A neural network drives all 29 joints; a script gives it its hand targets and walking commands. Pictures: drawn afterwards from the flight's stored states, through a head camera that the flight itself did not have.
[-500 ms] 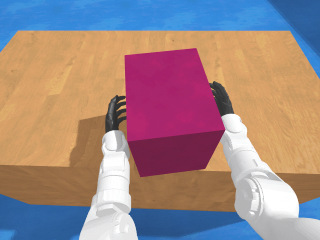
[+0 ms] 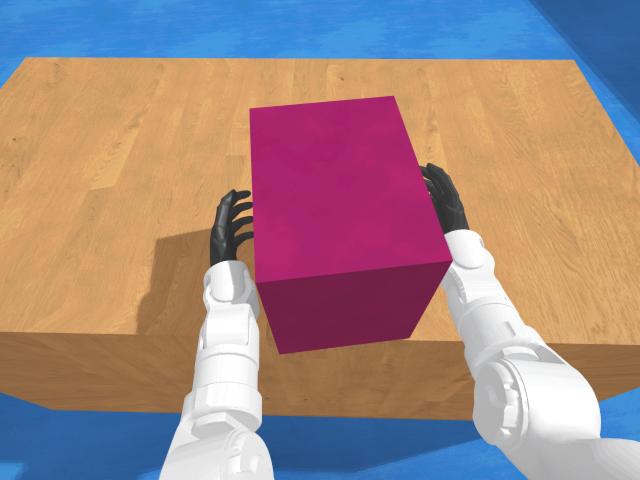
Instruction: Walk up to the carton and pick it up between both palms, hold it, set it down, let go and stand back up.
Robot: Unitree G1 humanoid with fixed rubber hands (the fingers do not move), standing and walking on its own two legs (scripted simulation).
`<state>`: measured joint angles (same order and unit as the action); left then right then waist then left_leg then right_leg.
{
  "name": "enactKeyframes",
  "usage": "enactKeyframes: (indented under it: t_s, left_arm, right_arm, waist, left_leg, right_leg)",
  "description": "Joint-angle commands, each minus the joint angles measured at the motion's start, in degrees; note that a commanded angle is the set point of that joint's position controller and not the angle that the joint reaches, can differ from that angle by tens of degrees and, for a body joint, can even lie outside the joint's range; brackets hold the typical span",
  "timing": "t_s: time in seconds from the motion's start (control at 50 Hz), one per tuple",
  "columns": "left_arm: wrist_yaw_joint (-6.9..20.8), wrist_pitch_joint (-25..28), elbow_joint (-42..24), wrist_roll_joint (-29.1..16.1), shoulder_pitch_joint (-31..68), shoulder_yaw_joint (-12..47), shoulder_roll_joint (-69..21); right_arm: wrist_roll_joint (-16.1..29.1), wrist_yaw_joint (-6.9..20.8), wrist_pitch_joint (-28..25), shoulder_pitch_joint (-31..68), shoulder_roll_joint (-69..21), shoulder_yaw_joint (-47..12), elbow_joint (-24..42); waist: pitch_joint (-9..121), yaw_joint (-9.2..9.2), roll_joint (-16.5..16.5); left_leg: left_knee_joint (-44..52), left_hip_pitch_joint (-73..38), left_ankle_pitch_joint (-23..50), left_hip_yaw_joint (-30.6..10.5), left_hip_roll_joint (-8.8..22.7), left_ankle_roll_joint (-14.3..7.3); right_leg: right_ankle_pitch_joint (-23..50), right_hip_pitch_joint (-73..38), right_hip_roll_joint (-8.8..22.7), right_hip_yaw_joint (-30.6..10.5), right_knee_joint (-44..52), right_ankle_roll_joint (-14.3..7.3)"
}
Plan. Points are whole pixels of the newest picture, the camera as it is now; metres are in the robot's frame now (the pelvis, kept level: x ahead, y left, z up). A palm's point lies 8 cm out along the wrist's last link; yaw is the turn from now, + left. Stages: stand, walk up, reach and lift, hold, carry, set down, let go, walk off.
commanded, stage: reach and lift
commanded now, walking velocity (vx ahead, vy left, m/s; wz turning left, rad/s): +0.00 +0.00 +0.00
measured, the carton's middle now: (334, 230) +0.43 +0.03 +0.01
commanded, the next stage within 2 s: none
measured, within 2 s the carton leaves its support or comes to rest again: leaves its support in 0.46 s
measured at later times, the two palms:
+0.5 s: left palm (218, 258) +0.35 +0.17 +0.05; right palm (444, 227) +0.40 -0.11 +0.06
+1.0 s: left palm (196, 231) +0.35 +0.18 +0.11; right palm (454, 212) +0.38 -0.11 +0.12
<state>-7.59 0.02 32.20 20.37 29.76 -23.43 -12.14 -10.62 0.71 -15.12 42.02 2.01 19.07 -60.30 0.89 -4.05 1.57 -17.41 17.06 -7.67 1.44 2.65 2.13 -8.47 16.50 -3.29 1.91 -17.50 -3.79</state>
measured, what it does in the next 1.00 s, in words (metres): stands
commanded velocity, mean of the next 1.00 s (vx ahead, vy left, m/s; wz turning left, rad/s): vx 0.00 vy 0.00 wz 0.00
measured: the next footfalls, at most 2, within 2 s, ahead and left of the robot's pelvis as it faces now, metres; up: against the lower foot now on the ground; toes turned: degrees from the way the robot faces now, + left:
none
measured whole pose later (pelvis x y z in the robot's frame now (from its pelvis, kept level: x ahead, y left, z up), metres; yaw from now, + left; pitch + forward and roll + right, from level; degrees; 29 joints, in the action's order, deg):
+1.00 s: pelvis -0.02 +0.02 +0.00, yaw +2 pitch -2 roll +0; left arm -6.2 -16.5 28.5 17.1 33.7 -16.9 -5.8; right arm -2.3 -4.2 -1.3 41.8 0.9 13.5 -52.6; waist 0.2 -0.5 2.8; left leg -18.0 8.8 -7.4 0.6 1.2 0.7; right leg -8.1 7.0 -1.6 3.6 -16.8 -2.3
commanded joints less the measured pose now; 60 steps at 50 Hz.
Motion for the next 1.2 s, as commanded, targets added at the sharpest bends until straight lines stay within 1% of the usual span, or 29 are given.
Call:
enactKeyframes:
  t_s: [0.0,0.02,0.14,0.22,0.28,0.34,0.36,0.42,0.44,0.46,0.54,0.56,0.58,0.6,0.62,0.68,0.7,0.72,0.76,0.8,0.84,0.86,0.9,0.96,0.98,1.04,1.08,1.12,1.18]
  left_arm:
    - [5.0,1.0,-1.2,-0.5,26.7,18.6,-24.8]
    - [4.9,1.1,-0.3,-0.2,27.4,18.6,-24.7]
    - [4.6,2.4,-1.3,-1.9,28.8,21.0,-25.6]
    - [5.0,2.1,-0.3,-1.9,29.2,20.9,-25.1]
    - [5.3,2.2,-1.9,-3.1,31.4,21.7,-25.1]
    - [4.8,2.7,-4.9,-4.6,34.4,24.3,-25.6]
    - [4.8,2.3,-3.4,-4.0,34.3,23.4,-25.0]
    - [4.6,1.2,-3.1,-5.4,35.9,25.6,-25.7]
    - [4.5,1.5,-4.3,-6.0,37.2,26.1,-26.1]
    - [4.5,1.6,-5.1,-6.8,38.2,27.7,-26.7]
    - [5.9,-0.7,-2.7,-5.6,35.7,25.5,-24.8]
    - [6.4,-2.0,-2.2,-5.0,34.1,24.6,-24.3]
    - [6.6,-2.4,-4.4,-5.8,35.6,25.4,-24.8]
    - [6.6,-2.9,-5.8,-6.3,36.6,26.1,-24.6]
    - [6.4,-3.8,-6.2,-5.7,36.4,26.0,-25.0]
    - [6.4,-6.0,-8.8,-7.0,37.9,28.5,-25.3]
    - [6.3,-6.4,-11.1,-8.0,38.9,30.1,-25.4]
    - [6.1,-7.4,-10.0,-7.6,39.7,29.3,-25.1]
    - [6.9,-9.5,-9.0,-7.0,38.3,27.8,-23.9]
    - [6.7,-10.5,-9.7,-7.5,40.8,28.7,-24.5]
    - [6.9,-10.9,-11.3,-8.5,40.4,30.2,-25.1]
    - [6.8,-11.5,-10.8,-8.0,40.5,29.5,-24.7]
    - [7.4,-13.4,-8.1,-6.9,38.5,28.1,-23.6]
    - [9.3,-16.4,-8.3,-5.4,34.9,25.4,-22.2]
    - [9.7,-17.1,-9.4,-6.3,35.0,26.5,-23.0]
    - [9.8,-17.4,-14.0,-7.7,40.2,29.0,-23.8]
    - [9.0,-17.1,-17.9,-10.2,43.8,33.3,-25.4]
    - [9.0,-18.6,-13.6,-8.3,39.9,31.2,-23.8]
    - [9.5,-21.1,-13.0,-7.8,37.8,30.0,-23.4]
  right_arm:
    - [-3.0,6.7,-2.2,24.2,-28.8,-14.7,4.2]
    - [-2.5,6.8,-2.3,24.8,-28.4,-14.9,4.1]
    - [-1.6,5.7,-3.8,27.0,-29.6,-17.3,6.9]
    - [-1.0,4.9,-2.9,25.0,-29.3,-17.8,4.4]
    - [0.0,4.2,-3.3,28.1,-30.9,-20.2,8.9]
    - [0.7,3.9,-3.5,29.1,-31.8,-22.0,10.8]
    - [0.9,3.9,-2.2,27.7,-31.1,-21.7,7.6]
    - [0.4,3.9,-1.8,29.4,-30.5,-20.3,10.1]
    - [0.0,3.8,-1.9,30.2,-31.2,-20.0,11.4]
    - [-0.2,3.5,-1.9,30.0,-31.6,-20.0,11.9]
    - [2.5,2.5,0.9,28.8,-32.3,-23.0,11.0]
    - [2.6,2.3,2.1,26.9,-31.9,-22.6,9.7]
    - [3.4,2.5,2.2,29.0,-31.9,-22.7,11.6]
    - [3.5,2.5,3.0,27.1,-31.8,-22.1,10.1]
    - [4.1,2.8,3.5,27.6,-31.7,-22.5,10.1]
    - [6.0,2.6,4.6,30.2,-31.8,-23.8,15.1]
    - [6.6,2.1,5.4,28.9,-33.3,-24.5,16.3]
    - [7.2,2.4,6.2,31.7,-32.1,-24.9,16.0]
    - [7.1,2.1,8.0,30.1,-32.8,-24.1,16.7]
    - [6.8,3.0,8.6,32.2,-31.6,-22.8,16.9]
    - [7.4,2.7,9.1,31.6,-33.1,-24.1,19.5]
    - [8.1,3.0,9.5,33.5,-32.1,-24.4,19.4]
    - [8.2,2.8,11.2,30.8,-31.0,-22.5,16.5]
    - [8.2,2.4,13.2,27.3,-30.0,-20.9,14.2]
    - [8.8,2.1,12.8,30.2,-30.4,-22.1,18.7]
    - [10.0,1.9,13.5,32.7,-30.8,-23.1,19.4]
    - [11.1,1.9,12.9,35.4,-32.2,-25.1,24.6]
    - [11.1,1.6,14.3,31.4,-31.6,-25.3,22.6]
    - [12.2,1.4,15.4,33.3,-30.1,-25.9,23.9]
  waist:
    - [29.0,-1.44,0.9]
    - [29.5,-2.07,-0.3]
    - [33.3,-1.27,0.9]
    - [30.6,-0.52,0.5]
    - [34.8,-1.29,1.1]
    - [37.8,-0.17,1.3]
    - [33.7,-0.42,1.3]
    - [35.8,0.54,1.1]
    - [38.3,0.59,0.9]
    - [39.2,2.00,0.5]
    - [33.1,1.24,0.8]
    - [30.4,1.95,1.3]
    - [32.8,1.13,0.2]
    - [31.6,2.61,0.2]
    - [31.2,1.78,-0.6]
    - [33.0,2.25,-1.1]
    - [33.0,3.68,-0.9]
    - [30.8,2.59,-1.1]
    - [27.0,3.28,0.9]
    - [28.3,2.67,-1.1]
    - [29.9,3.65,-1.4]
    - [28.9,2.39,-2.3]
    - [23.8,3.87,-1.7]
    - [18.4,4.39,-1.1]
    - [20.7,4.39,-0.8]
    - [20.6,5.69,-1.9]
    - [27.2,6.24,-3.0]
    - [22.0,6.44,-2.4]
    - [19.1,5.23,-1.8]
  left_leg:
    - [-0.5,-5.6,14.4,4.0,-1.2,-2.3]
    - [-0.6,-5.0,14.8,4.0,-1.2,-2.0]
    - [-1.6,-5.4,16.8,3.6,-1.3,-2.0]
    - [-0.5,-5.1,15.0,3.7,-1.3,-1.9]
    - [-0.3,-4.1,14.2,3.6,-1.8,-2.4]
    - [-1.1,-6.1,16.1,3.4,-1.6,-2.0]
    - [-0.4,-5.8,14.1,3.2,-1.5,-2.1]
    - [-0.6,-7.2,12.6,3.1,-1.4,-1.9]
    - [-1.2,-7.9,13.8,3.1,-1.4,-1.5]
    - [-1.5,-8.8,14.1,2.8,-1.5,-1.3]
    - [-0.2,-5.4,11.7,2.3,-2.3,-1.9]
    - [0.5,-5.5,10.6,2.2,-2.3,-2.1]
    - [0.7,-5.9,11.1,1.9,-2.2,-1.6]
    - [0.5,-7.4,11.8,1.8,-2.2,-1.3]
    - [0.3,-9.1,12.9,1.7,-2.1,-0.8]
    - [-0.7,-11.3,14.1,1.4,-2.3,-0.6]
    - [-1.5,-12.7,15.2,1.3,-2.5,-0.6]
    - [-0.7,-11.7,12.3,1.1,-2.3,-0.8]
    - [0.5,-10.8,7.9,1.3,-2.8,-1.9]
    - [1.0,-11.6,6.6,1.5,-2.6,-1.5]
    - [-0.4,-13.7,9.8,1.2,-2.8,-1.0]
    - [-0.4,-13.4,10.0,1.1,-2.8,-1.0]
    - [0.4,-14.2,7.3,1.1,-2.7,-1.2]
    - [1.8,-14.5,6.3,1.4,-3.0,-1.4]
    - [1.5,-14.2,6.8,1.4,-3.2,-1.5]
    - [1.0,-15.4,8.3,0.6,-3.0,-0.5]
    - [-0.7,-19.2,10.9,0.1,-3.0,0.1]
    - [-0.6,-20.0,9.9,0.1,-3.1,-0.6]
    - [0.6,-18.1,7.3,0.0,-2.9,-1.3]
  right_leg:
    - [26.3,-17.8,3.6,0.7,-1.9,4.2]
    - [26.2,-17.8,3.5,0.7,-2.1,3.9]
    - [32.0,-19.9,3.4,0.7,-3.0,4.7]
    - [30.1,-20.3,3.5,0.6,-2.2,4.3]
    - [30.9,-21.4,3.8,0.1,-2.4,4.8]
    - [33.1,-22.3,3.4,0.5,-3.1,4.7]
    - [29.7,-22.0,3.4,0.4,-2.5,4.4]
    - [24.7,-18.6,3.4,0.6,-1.1,4.3]
    - [25.9,-18.6,3.2,0.8,-1.6,4.4]
    - [27.1,-19.3,3.3,0.8,-1.4,4.3]
    - [31.1,-24.3,4.1,0.0,-2.3,5.4]
    - [31.1,-24.9,4.3,-0.2,-2.2,5.7]
    - [29.2,-24.2,4.1,0.2,-2.1,5.5]
    - [29.1,-23.5,4.0,0.3,-1.8,5.6]
    - [27.4,-22.3,3.4,0.8,-1.7,5.3]
    - [24.3,-20.8,2.7,1.0,-0.9,5.0]
    - [26.0,-21.9,2.9,0.9,-0.8,5.2]
    - [22.4,-20.2,2.9,0.9,-0.6,5.1]
    - [19.0,-21.0,3.4,0.6,0.4,5.7]
    - [13.1,-17.8,3.3,1.0,1.1,5.0]
    - [17.8,-19.5,3.1,1.0,0.3,5.1]
    - [16.5,-18.9,2.9,1.1,0.1,5.0]
    - [13.0,-18.2,2.8,1.2,1.2,4.9]
    - [11.5,-18.8,2.7,1.6,2.1,5.1]
    - [12.4,-19.7,2.6,1.5,2.0,5.4]
    - [11.9,-18.6,2.2,2.3,1.5,5.5]
    - [11.7,-17.4,1.8,2.6,1.4,5.1]
    - [11.1,-16.9,2.2,2.1,2.3,5.1]
    - [7.6,-16.3,2.0,2.2,2.4,5.1]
